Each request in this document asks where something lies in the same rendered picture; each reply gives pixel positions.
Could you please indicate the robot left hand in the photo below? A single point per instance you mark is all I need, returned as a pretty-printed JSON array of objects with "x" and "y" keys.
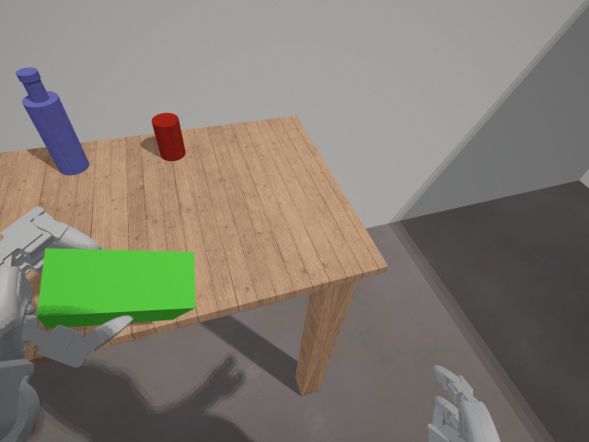
[{"x": 21, "y": 251}]

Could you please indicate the robot right hand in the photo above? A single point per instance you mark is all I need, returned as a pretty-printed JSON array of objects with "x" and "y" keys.
[{"x": 471, "y": 422}]

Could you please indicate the sponge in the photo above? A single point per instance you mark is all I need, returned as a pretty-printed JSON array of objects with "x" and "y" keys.
[{"x": 91, "y": 287}]

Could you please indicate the table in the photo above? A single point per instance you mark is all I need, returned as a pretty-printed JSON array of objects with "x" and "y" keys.
[{"x": 254, "y": 201}]

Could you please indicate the robot left forearm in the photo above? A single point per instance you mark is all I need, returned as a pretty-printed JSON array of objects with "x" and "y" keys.
[{"x": 19, "y": 402}]

